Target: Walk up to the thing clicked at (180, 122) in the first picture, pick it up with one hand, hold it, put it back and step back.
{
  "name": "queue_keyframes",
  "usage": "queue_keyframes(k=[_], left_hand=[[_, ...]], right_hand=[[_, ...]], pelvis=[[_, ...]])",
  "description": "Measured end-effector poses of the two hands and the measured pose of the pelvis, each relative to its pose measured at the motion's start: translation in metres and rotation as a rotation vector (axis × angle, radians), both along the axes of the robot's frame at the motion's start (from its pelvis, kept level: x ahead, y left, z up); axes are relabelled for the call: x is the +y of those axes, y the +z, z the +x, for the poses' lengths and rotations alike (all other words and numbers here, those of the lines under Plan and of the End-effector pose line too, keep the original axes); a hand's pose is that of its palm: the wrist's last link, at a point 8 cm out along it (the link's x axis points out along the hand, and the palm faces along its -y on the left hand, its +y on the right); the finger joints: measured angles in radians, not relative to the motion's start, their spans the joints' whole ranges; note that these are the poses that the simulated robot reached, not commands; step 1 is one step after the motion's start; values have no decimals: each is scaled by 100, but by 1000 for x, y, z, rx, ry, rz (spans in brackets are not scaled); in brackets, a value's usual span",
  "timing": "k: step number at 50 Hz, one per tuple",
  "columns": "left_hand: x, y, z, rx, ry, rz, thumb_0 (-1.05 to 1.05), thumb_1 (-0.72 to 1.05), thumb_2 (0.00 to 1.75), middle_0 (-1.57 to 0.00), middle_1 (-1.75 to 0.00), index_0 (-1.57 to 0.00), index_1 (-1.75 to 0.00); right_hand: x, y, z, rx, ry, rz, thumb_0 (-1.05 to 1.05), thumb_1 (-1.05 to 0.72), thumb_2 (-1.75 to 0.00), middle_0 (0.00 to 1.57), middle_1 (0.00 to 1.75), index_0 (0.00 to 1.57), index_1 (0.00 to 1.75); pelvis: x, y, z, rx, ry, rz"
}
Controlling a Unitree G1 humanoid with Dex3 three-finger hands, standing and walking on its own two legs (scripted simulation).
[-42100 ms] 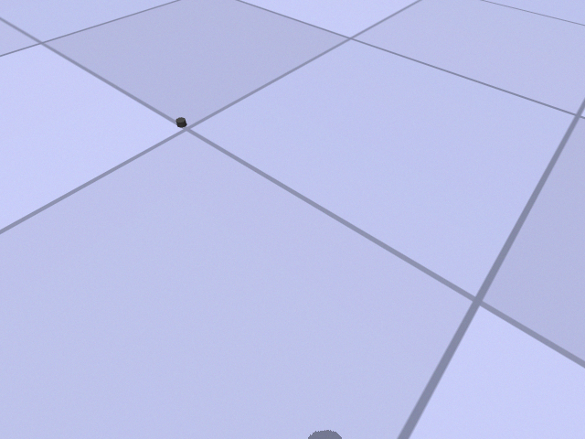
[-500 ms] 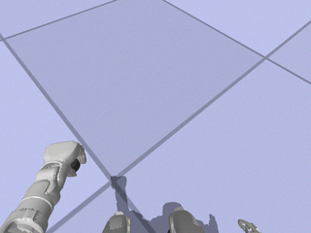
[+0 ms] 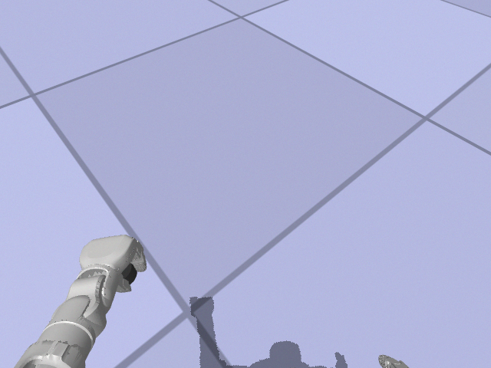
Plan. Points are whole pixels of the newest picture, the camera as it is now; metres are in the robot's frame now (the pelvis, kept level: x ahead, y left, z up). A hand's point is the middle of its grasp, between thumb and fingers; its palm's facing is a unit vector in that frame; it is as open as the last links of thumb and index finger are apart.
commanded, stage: hold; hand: left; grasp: from above
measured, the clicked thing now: (120, 271) +0.34 +0.24 -0.11
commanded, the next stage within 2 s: crouch in 1.84 s
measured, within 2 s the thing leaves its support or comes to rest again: neither
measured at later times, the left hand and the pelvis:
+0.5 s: hand (112, 272) +0.31 +0.22 -0.04, palm faces -0.45 -0.06 -0.89, open 5.7 cm; pelvis +0.00 +0.00 +0.02, yaw +0 degrees
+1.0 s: hand (109, 277) +0.29 +0.22 -0.01, palm faces -0.43 -0.06 -0.90, open 5.8 cm; pelvis -0.01 +0.00 +0.03, yaw -1 degrees
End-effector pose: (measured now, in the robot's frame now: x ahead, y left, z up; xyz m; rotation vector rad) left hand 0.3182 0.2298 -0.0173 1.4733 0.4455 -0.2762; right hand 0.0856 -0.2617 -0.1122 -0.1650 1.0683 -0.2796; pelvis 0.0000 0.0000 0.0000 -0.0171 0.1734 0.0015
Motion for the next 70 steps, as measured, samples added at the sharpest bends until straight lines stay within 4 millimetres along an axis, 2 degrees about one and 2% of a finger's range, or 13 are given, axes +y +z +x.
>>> queue_keyframes(k=[13,29,43,55,70], left_hand=[[1,26,4,0,-28,14,-3,48,11,-78,-34,-111,-38],[-5,44,-11,-6,-52,8,-3,48,13,-77,-35,-110,-40],[-9,52,-25,2,-60,5,-2,49,13,-74,-37,-107,-42],[-13,65,-25,-17,-57,6,-2,49,14,-73,-40,-106,-45],[-19,72,-23,-14,-71,-4,-2,48,14,-72,-43,-103,-46]], right_hand=[[1,15,23,-51,7,12,1,-90,-89,20,30,20,30],[4,24,28,-85,28,25,1,-90,-89,20,30,20,30],[6,29,33,-120,47,35,1,-91,-89,20,30,20,30],[6,33,41,-145,55,45,1,-91,-89,20,30,20,30],[5,39,54,-163,64,45,1,-91,-89,20,30,20,30]], pelvis=[[2,12,8,-43,-6,5],[0,19,1,-91,-10,11],[-2,24,-7,-120,-11,16],[-6,27,-7,-139,-12,19],[-9,30,-3,-150,-13,21]])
